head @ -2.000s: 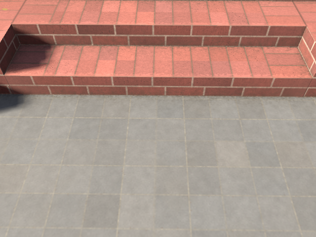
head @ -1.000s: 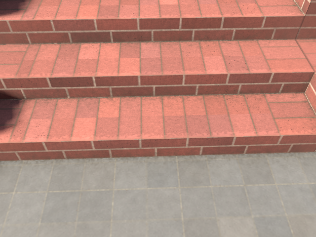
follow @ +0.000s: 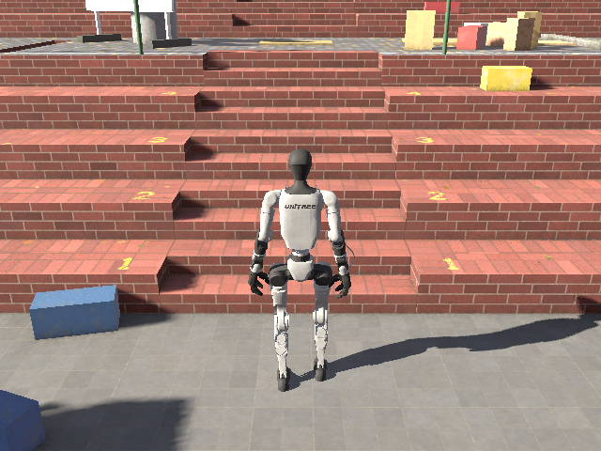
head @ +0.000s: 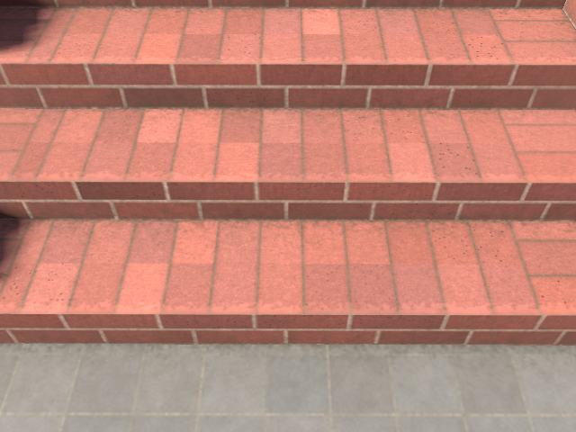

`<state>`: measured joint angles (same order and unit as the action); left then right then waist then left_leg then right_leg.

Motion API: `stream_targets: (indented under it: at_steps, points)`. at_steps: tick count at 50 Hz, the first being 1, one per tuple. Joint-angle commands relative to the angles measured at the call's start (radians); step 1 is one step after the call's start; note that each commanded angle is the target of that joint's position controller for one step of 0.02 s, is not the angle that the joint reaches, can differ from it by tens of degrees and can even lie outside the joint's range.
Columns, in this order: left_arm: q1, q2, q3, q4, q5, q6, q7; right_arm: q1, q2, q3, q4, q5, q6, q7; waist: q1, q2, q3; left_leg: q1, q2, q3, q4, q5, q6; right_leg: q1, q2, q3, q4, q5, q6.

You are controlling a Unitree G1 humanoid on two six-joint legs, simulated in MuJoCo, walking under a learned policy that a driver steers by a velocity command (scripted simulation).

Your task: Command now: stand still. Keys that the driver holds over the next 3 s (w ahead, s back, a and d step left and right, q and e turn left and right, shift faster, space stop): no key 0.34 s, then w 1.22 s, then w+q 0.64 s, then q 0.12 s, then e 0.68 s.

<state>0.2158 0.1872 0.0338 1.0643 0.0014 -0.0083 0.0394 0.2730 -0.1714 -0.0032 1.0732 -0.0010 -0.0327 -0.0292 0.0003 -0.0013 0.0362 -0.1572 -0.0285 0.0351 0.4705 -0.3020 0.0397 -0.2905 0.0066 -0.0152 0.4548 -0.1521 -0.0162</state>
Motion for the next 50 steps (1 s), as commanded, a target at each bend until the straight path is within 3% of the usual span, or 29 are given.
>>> stream_targets:
  at_steps: [1, 17, 18, 19, 21, 22, 23, 25, 26, 27, 29, 31, 32, 33, 34, 35, 36, 37, 38, 40, 42, 45, 50]
  points:
    - [0.019, 0.091, 0.015, -0.021, -0.002, -0.004, 0.004, 0.068, -0.093, -0.017, -0.014, 0.0, -0.002, -0.001, -0.003, 0.002, -0.02, -0.114, 0.072, -0.068, -0.108, 0.167, 0.023, 0.14, -0.046, 0.059, -0.025, 0.136, -0.042]
    - [-0.03, 0.09, 0.022, 0.009, -0.003, 0.007, 0.008, 0.074, -0.085, -0.022, 0.0, -0.002, 0.0, -0.004, 0.001, 0.006, 0.0, -0.106, 0.067, -0.065, -0.124, 0.148, 0.018, 0.15, -0.047, 0.061, -0.026, 0.121, -0.038]
    - [-0.015, 0.079, 0.02, 0.021, -0.003, 0.008, 0.008, 0.097, -0.08, -0.022, 0.013, -0.001, 0.002, -0.005, 0.0, 0.013, -0.023, -0.096, 0.062, -0.063, -0.138, 0.037, 0.025, 0.158, -0.031, 0.043, -0.019, 0.02, -0.038]
    - [0.052, 0.026, 0.0, 0.048, 0.028, 0.012, -0.004, 0.13, -0.061, -0.014, 0.019, -0.037, 0.007, -0.01, 0.006, 0.041, -0.027, -0.073, 0.124, -0.155, -0.192, -0.163, 0.061, 0.131, -0.047, 0.053, -0.012, -0.145, -0.04]
    - [-0.023, 0.059, 0.009, 0.017, 0.037, 0.014, -0.019, 0.146, -0.144, -0.042, 0.009, -0.028, 0.02, -0.009, -0.031, 0.112, 0.106, -0.062, 0.208, -0.301, -0.296, -0.495, 0.132, -0.075, 0.03, -0.031, 0.131, -0.318, -0.039]
    - [-0.071, 0.055, 0.008, -0.013, 0.043, 0.009, -0.027, 0.159, -0.168, -0.051, 0.011, -0.023, 0.021, -0.01, -0.046, 0.141, 0.16, -0.053, 0.28, -0.377, -0.346, -0.538, 0.17, -0.153, 0.018, -0.056, 0.21, -0.284, -0.041]
    - [-0.102, 0.053, 0.006, -0.038, 0.04, 0.0, -0.036, 0.178, -0.158, -0.051, 0.017, -0.023, 0.016, -0.007, -0.056, 0.145, 0.193, -0.045, 0.327, -0.418, -0.377, -0.5, 0.197, -0.211, -0.018, -0.04, 0.274, -0.265, -0.045]
    - [-0.117, 0.063, 0.009, -0.065, 0.033, -0.022, -0.048, 0.189, -0.148, -0.054, 0.023, -0.032, -0.001, -0.002, -0.051, 0.118, 0.195, 0.057, 0.336, -0.4, -0.371, -0.344, 0.207, -0.307, -0.054, -0.018, 0.314, -0.274, -0.049]
    - [-0.141, 0.128, 0.032, -0.068, -0.056, -0.057, -0.034, 0.134, -0.217, -0.078, -0.011, 0.034, -0.023, -0.008, -0.044, 0.102, 0.181, 0.077, 0.344, -0.387, -0.327, -0.22, 0.192, -0.33, -0.077, 0.012, 0.337, -0.27, -0.057]
    - [-0.134, 0.123, 0.029, -0.071, -0.066, -0.078, -0.035, 0.128, -0.208, -0.077, -0.018, 0.044, -0.036, -0.006, -0.037, 0.088, 0.147, 0.124, 0.336, -0.355, -0.316, -0.169, 0.183, -0.332, -0.084, 0.011, 0.293, -0.271, -0.06]
    - [-0.108, 0.082, 0.024, -0.062, -0.052, -0.098, -0.042, 0.135, -0.189, -0.076, -0.017, 0.041, -0.042, 0.002, -0.017, 0.089, 0.121, 0.075, 0.293, -0.275, -0.288, -0.11, 0.161, -0.193, -0.06, -0.038, 0.158, -0.199, -0.06]
    - [0.031, 0.083, 0.04, -0.005, -0.039, -0.093, -0.046, 0.108, -0.183, -0.074, -0.032, 0.035, -0.039, 0.011, 0.049, 0.078, 0.067, -0.097, 0.216, -0.182, -0.182, 0.002, 0.133, 0.117, 0.025, -0.11, 0.073, -0.097, -0.052]
    - [0.155, 0.108, 0.058, 0.03, -0.038, -0.087, -0.043, 0.082, -0.181, -0.071, -0.044, 0.032, -0.044, 0.014, 0.109, 0.063, 0.015, -0.18, 0.179, -0.136, -0.063, 0.157, 0.108, 0.281, 0.031, -0.086, 0.064, -0.089, -0.065]
    - [0.315, 0.191, 0.084, 0.057, -0.033, -0.088, -0.034, 0.028, -0.13, -0.055, -0.077, 0.029, -0.053, 0.019, 0.178, -0.109, -0.035, -0.341, 0.072, -0.008, 0.28, 0.217, 0.035, 0.444, -0.153, 0.196, -0.082, -0.223, -0.143]
    - [0.429, 0.262, 0.092, 0.07, -0.028, -0.096, -0.042, 0.026, -0.05, -0.034, -0.117, 0.025, -0.074, 0.021, 0.182, -0.34, -0.115, -0.565, -0.045, -0.005, 0.617, -0.177, -0.003, 0.589, -0.374, 0.665, -0.273, -0.325, -0.277]
    - [0.335, 0.183, 0.061, 0.058, -0.01, -0.111, -0.044, 0.004, -0.103, -0.047, -0.125, 0.045, -0.09, 0.026, 0.127, -0.196, -0.066, -0.654, 0.021, -0.132, 0.799, -0.198, 0.027, 0.523, -0.401, 0.703, -0.281, -0.388, -0.278]
    - [0.226, 0.143, 0.044, 0.021, -0.01, -0.12, -0.049, -0.009, -0.13, -0.052, -0.134, 0.061, -0.1, 0.035, 0.082, -0.126, 0.001, -0.687, 0.075, -0.142, 0.833, -0.097, 0.058, 0.441, -0.374, 0.58, -0.284, -0.343, -0.243]
    - [0.149, 0.125, 0.032, -0.004, -0.01, -0.122, -0.057, -0.006, -0.14, -0.057, -0.128, 0.054, -0.102, 0.035, 0.047, -0.066, 0.021, -0.66, 0.12, -0.123, 0.805, 0.002, 0.068, 0.376, -0.333, 0.46, -0.297, -0.246, -0.212]
    - [0.111, 0.118, 0.023, -0.018, -0.009, -0.12, -0.063, -0.009, -0.147, -0.066, -0.125, 0.04, -0.1, 0.031, 0.025, -0.038, 0.038, -0.627, 0.15, -0.114, 0.752, 0.065, 0.066, 0.319, -0.299, 0.365, -0.309, -0.132, -0.189]
    - [0.119, 0.106, 0.012, -0.016, -0.003, -0.113, -0.06, -0.004, -0.14, -0.075, -0.122, 0.03, -0.083, 0.031, 0.002, -0.052, 0.034, -0.547, 0.172, -0.084, 0.686, 0.116, 0.047, 0.253, -0.238, 0.219, -0.327, 0.055, -0.159]
    - [0.165, 0.128, 0.011, -0.003, -0.001, -0.107, -0.05, -0.046, -0.121, -0.074, -0.136, 0.024, -0.067, 0.033, 0.003, -0.049, 0.046, -0.575, 0.173, -0.053, 0.635, 0.16, 0.017, 0.241, -0.217, 0.15, -0.334, 0.194, -0.165]
    - [0.186, 0.155, 0.012, -0.01, 0.004, -0.1, -0.033, -0.196, -0.109, -0.065, -0.199, 0.018, -0.063, 0.032, 0.026, -0.039, 0.077, -0.612, 0.164, -0.034, 0.44, 0.259, -0.015, 0.217, -0.204, 0.102, -0.357, 0.256, -0.171]
    - [0.245, 0.177, 0.02, -0.012, -0.005, -0.099, -0.021, -0.396, -0.104, -0.048, -0.265, 0.028, -0.073, 0.048, 0.07, -0.054, 0.104, -0.52, 0.104, 0.014, 0.141, 0.39, -0.006, 0.247, -0.201, 0.047, -0.385, 0.254, -0.158]
